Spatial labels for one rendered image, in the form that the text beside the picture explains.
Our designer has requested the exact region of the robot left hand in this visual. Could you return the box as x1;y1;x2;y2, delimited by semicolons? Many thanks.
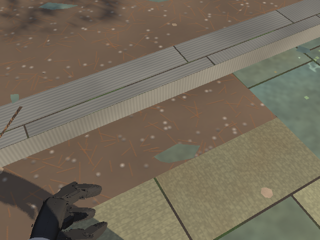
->
30;181;108;240

